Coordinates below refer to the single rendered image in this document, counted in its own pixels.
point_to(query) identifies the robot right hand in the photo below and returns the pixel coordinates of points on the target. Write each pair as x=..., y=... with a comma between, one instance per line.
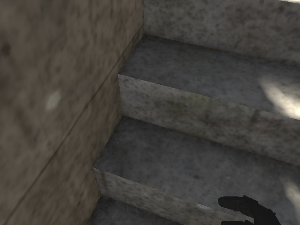
x=250, y=208

